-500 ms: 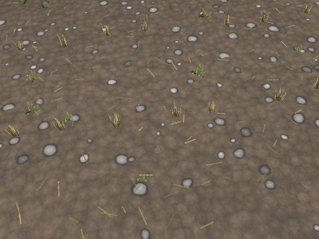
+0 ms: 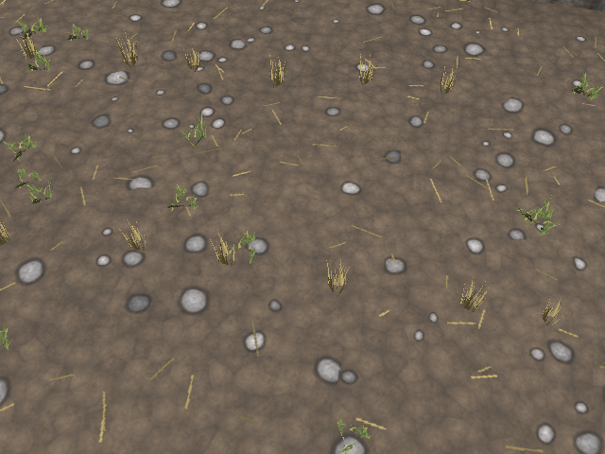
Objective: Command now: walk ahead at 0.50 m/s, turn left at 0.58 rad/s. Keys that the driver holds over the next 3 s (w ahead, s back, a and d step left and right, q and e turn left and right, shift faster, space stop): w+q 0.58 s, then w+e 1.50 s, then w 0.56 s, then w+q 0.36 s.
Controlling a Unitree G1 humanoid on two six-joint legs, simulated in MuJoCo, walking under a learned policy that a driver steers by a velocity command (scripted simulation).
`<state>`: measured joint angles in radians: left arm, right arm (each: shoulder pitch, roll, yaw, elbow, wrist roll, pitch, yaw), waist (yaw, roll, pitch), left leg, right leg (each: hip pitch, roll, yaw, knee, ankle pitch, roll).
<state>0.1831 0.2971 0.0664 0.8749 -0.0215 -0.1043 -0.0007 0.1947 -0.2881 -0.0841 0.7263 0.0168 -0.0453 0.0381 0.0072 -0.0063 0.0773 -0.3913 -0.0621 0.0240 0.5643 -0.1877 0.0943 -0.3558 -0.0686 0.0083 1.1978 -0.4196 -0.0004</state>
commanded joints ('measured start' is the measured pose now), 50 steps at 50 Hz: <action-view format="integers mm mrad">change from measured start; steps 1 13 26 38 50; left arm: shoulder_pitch -11 -290 2 148 118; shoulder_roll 131 69 71 166 107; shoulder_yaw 32 8 18 33 18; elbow -77 -194 -127 -32 -75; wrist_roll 17 15 36 -8 -11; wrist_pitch -24 -13 -6 14 37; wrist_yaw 1 -20 -12 -15 -2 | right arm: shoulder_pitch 29 179 106 -179 42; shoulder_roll -111 -156 -122 -22 -65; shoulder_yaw -25 -39 -21 28 3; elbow -73 -18 -87 -175 -68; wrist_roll -15 7 7 0 -20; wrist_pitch -24 -15 10 -30 -46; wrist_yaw -12 -57 -53 -10 -22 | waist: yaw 3 -81 14 74 -36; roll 51 98 -85 -50 148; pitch -135 -49 -79 -17 -117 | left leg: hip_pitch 302 209 -288 -196 341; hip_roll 255 188 165 130 352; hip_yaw -406 -335 -170 -27 -280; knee -322 -303 639 54 -346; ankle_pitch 153 86 -143 164 -26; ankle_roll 187 115 -73 -103 92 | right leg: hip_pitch -278 -177 276 271 -343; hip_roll -68 50 -198 -149 -70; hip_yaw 78 63 294 58 82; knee -57 -673 -978 -1034 -14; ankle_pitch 110 520 204 498 76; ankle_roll -9 49 -158 -195 -10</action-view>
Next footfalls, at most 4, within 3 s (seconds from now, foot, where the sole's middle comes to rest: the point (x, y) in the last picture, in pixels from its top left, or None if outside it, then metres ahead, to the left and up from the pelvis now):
0.38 right None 0.41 -0.12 -0.77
0.88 left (207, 389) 0.57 0.23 -0.77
1.40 right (303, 270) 0.89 0.02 -0.77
1.88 left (244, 178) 1.20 0.19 -0.77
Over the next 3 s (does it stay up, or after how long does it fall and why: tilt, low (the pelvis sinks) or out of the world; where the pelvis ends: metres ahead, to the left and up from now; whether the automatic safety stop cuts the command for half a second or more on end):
stays up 1.59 -0.12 0.00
